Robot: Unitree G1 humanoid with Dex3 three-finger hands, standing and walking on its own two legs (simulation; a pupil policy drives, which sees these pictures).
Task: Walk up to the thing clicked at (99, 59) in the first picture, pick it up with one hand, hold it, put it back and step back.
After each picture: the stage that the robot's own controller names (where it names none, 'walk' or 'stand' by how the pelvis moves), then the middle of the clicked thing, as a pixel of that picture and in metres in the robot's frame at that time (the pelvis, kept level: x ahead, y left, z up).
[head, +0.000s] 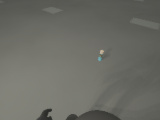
stand; (100, 55) +1.27 -0.19 -0.65
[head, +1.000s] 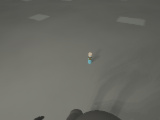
walk; (89, 58) +1.17 +0.13 -0.62
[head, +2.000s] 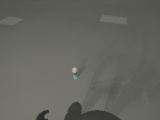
walk; (75, 73) +0.74 +0.29 -0.64
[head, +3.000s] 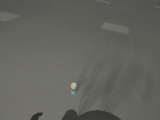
walk; (73, 88) +0.50 +0.19 -0.63
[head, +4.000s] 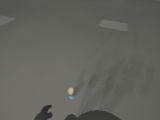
stand; (71, 93) +0.42 +0.22 -0.65
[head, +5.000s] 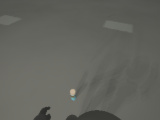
stand; (73, 95) +0.41 +0.20 -0.65
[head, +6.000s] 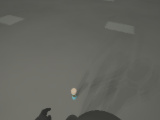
stand; (74, 94) +0.43 +0.19 -0.65
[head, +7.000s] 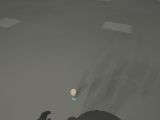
stand; (73, 94) +0.42 +0.20 -0.66
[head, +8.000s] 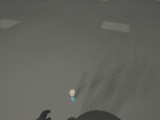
stand; (73, 95) +0.42 +0.21 -0.66
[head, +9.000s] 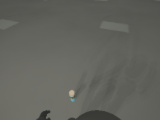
stand; (72, 96) +0.41 +0.22 -0.66
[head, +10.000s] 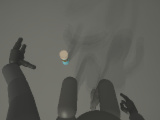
go down; (64, 58) +0.48 +0.22 -0.34
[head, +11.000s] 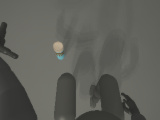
go down; (59, 52) +0.50 +0.24 -0.27
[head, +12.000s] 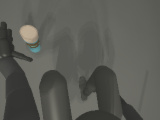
close in; (32, 41) +0.49 +0.28 -0.18
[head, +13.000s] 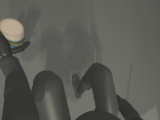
close; (16, 39) +0.48 +0.30 -0.17
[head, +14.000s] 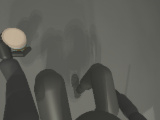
lift; (18, 44) +0.44 +0.30 -0.17
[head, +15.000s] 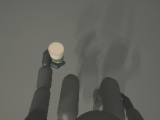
lift; (57, 58) +0.39 +0.24 -0.03
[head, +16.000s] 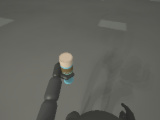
hold; (67, 70) +0.33 +0.17 +0.09
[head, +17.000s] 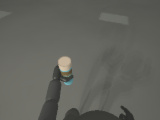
hold; (66, 72) +0.33 +0.17 +0.04
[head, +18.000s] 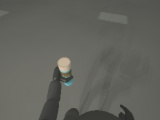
crouch; (66, 73) +0.33 +0.17 +0.02
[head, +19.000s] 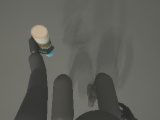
lower; (45, 44) +0.49 +0.24 -0.06
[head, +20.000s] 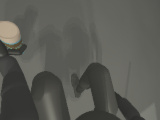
lower; (13, 42) +0.47 +0.29 -0.18
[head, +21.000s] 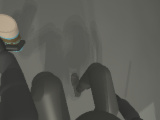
lower; (11, 37) +0.48 +0.30 -0.18
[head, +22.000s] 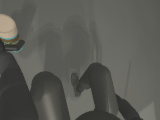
lower; (11, 38) +0.48 +0.30 -0.18
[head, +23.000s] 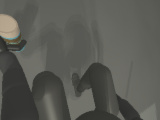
lower; (13, 37) +0.48 +0.30 -0.18
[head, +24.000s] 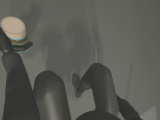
open; (18, 38) +0.48 +0.29 -0.18
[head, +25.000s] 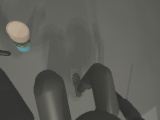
rise; (21, 40) +0.47 +0.29 -0.18
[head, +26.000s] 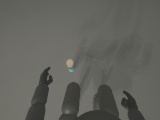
walk; (70, 66) +0.48 +0.20 -0.41
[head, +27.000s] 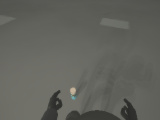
stand; (73, 93) +0.42 +0.18 -0.60
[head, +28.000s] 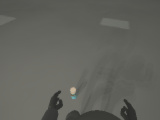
stand; (73, 93) +0.42 +0.18 -0.60
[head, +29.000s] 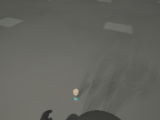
stand; (76, 94) +0.43 +0.17 -0.64
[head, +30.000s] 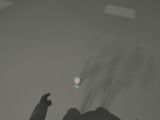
walk; (77, 82) +0.47 +0.13 -0.63
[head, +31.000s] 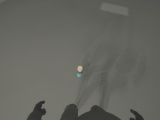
walk; (79, 71) +0.64 +0.13 -0.64
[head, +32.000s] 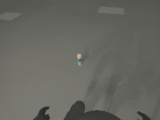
walk; (79, 60) +0.96 +0.27 -0.63
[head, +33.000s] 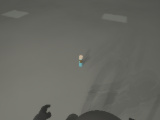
stand; (80, 61) +1.03 +0.20 -0.65
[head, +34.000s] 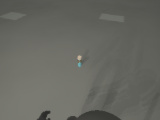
stand; (79, 61) +1.04 +0.21 -0.66
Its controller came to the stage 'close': yes
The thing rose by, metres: 0.69
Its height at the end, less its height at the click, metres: +0.00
